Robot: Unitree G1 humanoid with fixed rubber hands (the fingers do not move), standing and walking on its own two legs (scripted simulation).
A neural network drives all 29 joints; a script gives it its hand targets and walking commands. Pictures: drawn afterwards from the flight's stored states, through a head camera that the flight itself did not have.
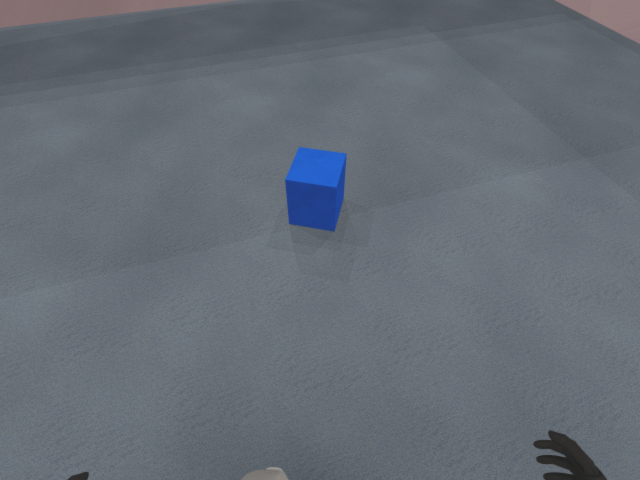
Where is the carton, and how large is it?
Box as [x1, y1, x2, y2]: [285, 147, 345, 231]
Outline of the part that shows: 299,147 285,179 289,223 334,231 343,197 345,153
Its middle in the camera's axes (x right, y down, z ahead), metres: -0.01 -0.22 +1.61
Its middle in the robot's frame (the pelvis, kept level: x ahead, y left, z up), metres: +1.26 +0.04 -0.63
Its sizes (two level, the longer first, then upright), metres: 0.210 0.200 0.250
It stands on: the floor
